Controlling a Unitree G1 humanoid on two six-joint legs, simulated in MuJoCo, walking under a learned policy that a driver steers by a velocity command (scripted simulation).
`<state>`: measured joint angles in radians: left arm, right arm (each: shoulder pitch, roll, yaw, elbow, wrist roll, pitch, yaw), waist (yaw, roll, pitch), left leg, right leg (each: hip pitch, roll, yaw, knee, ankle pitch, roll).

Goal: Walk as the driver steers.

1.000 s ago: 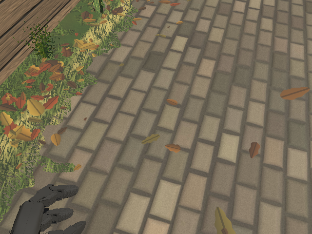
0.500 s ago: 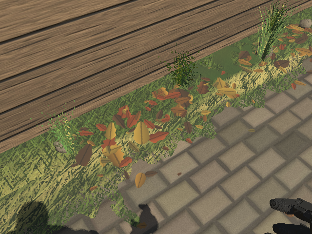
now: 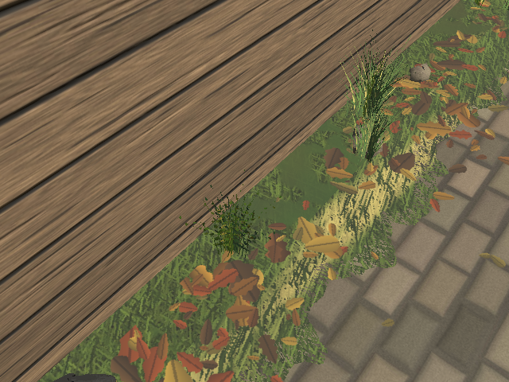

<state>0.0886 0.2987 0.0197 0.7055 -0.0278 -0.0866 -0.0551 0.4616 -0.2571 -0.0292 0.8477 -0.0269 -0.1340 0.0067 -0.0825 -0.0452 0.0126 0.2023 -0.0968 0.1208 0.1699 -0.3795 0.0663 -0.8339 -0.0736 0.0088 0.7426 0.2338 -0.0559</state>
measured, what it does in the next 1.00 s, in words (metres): walks ahead, turning right: right foot, then left foot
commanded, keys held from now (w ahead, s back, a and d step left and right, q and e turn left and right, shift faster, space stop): w+e+shift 0.12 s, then shift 0.88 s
